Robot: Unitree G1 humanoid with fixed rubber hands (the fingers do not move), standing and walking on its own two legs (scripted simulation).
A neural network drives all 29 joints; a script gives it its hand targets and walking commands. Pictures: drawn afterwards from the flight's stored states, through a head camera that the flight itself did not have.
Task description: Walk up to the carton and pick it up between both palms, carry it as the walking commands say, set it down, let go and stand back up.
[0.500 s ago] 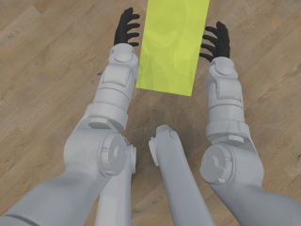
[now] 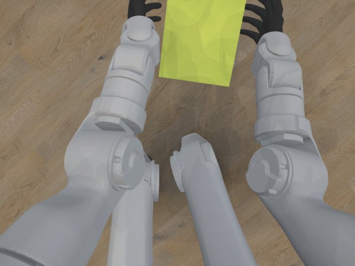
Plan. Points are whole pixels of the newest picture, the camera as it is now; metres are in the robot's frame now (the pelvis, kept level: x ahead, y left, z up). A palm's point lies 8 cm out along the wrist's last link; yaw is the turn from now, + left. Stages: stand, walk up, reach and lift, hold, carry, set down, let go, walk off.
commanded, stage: set down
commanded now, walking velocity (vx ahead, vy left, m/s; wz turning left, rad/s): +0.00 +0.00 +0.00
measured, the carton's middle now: (198, 23) +0.55 -0.15 -0.23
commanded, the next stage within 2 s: none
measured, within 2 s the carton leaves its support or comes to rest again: rests again in 1.64 s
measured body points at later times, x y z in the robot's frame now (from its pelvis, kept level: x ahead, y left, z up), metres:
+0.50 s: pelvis +0.01 +0.00 -0.04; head +0.37 -0.07 +0.21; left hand +0.57 -0.03 -0.21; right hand +0.51 -0.26 -0.22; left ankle +0.11 +0.11 -0.41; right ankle +0.12 -0.12 -0.41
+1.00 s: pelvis +0.01 +0.01 -0.06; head +0.38 -0.06 +0.19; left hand +0.58 -0.03 -0.24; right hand +0.50 -0.26 -0.24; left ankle +0.11 +0.11 -0.41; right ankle +0.12 -0.12 -0.41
